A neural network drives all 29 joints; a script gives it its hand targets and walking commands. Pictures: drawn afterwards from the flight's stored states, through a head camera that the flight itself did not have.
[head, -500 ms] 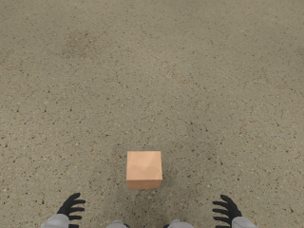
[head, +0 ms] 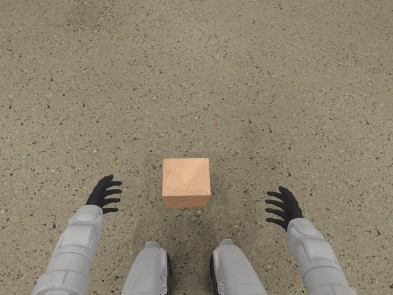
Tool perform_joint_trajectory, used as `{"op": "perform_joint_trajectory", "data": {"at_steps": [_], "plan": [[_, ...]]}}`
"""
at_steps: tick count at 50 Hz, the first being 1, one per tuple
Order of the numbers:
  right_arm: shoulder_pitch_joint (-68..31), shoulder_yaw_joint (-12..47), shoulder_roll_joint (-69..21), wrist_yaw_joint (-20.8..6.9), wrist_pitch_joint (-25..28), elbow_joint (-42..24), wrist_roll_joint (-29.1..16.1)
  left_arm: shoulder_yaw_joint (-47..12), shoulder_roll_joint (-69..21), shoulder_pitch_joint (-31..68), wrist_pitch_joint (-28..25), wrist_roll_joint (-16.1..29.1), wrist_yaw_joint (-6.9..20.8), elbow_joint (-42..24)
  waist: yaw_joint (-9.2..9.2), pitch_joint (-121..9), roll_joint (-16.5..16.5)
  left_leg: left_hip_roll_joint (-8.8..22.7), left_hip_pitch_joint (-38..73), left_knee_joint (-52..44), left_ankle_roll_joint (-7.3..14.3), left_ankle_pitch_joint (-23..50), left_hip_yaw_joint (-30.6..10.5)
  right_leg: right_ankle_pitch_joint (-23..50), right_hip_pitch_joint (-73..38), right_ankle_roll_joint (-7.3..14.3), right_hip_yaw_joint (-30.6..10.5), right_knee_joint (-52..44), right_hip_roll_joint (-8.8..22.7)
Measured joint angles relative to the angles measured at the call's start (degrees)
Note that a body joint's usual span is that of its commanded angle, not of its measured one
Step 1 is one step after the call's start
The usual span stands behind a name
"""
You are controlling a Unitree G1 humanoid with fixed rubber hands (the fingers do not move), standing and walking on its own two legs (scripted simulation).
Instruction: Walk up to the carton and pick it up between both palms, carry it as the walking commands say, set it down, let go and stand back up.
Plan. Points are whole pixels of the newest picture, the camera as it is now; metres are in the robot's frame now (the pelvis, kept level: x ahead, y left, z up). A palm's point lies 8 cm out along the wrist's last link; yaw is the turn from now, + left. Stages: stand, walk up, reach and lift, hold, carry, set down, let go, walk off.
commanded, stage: reach and lift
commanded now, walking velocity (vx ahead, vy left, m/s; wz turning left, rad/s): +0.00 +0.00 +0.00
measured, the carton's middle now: (185, 185) +0.47 -0.01 -0.57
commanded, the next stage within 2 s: none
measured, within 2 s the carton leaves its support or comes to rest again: neither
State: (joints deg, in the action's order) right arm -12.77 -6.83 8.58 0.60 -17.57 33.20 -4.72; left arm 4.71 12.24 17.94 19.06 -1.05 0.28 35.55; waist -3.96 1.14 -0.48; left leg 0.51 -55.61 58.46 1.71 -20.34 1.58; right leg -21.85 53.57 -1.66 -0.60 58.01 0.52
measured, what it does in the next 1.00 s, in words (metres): lowers itself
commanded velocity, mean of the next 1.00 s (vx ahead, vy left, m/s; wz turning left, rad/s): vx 0.00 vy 0.00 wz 0.00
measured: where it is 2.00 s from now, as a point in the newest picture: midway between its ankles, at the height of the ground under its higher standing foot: (192, 289)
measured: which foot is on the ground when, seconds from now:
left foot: down 0.00-1.00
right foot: down 0.00-1.00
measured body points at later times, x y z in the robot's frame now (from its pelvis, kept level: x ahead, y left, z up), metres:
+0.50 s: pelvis +0.00 -0.01 -0.04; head +0.23 -0.01 +0.35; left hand +0.43 +0.18 -0.14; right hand +0.40 -0.20 -0.15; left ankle +0.07 +0.10 -0.66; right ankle +0.06 -0.14 -0.66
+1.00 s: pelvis +0.00 -0.02 -0.07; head +0.29 +0.00 +0.27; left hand +0.47 +0.18 -0.20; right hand +0.45 -0.19 -0.20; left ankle +0.07 +0.10 -0.66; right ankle +0.06 -0.14 -0.66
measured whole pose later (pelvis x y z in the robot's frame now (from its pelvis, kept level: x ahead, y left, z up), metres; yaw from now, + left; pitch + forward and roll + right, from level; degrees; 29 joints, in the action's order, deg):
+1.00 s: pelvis +0.00 -0.02 -0.07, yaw +0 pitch +49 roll -1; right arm -46.5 -20.0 3.3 4.5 -1.4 42.8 4.0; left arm 18.2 9.5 50.5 1.4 -4.3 0.4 47.1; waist -0.2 -9.9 0.6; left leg -0.9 -96.5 67.5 -0.4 -19.6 -1.7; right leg -21.8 94.9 -0.9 -1.0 68.1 -1.3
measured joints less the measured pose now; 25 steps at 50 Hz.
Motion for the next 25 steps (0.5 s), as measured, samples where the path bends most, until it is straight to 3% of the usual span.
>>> {"op": "perform_joint_trajectory", "data": {"at_steps": [15,25], "plan": [[-17.41,-3.74,-3.37,5.04,7.04,8.29,1.1,4.69,-0.16,16.76,-7.63,1.1,-1.14,9.44,1.17,-3.69,0.26,-0.59,-14.89,4.26,-0.94,0.54,-0.97,-0.09,15.48,0.5,-0.31,5.4,-0.45],[-25.63,-5.3,-3.44,6.42,12.22,10.33,0.89,8.05,0.23,26.28,-13.55,1.71,-1.38,14.44,2.39,-6.62,0.72,-0.5,-24.67,5.18,-1.57,1.24,-1.73,0.66,25.41,0.85,-0.37,6.41,-1.23]]}}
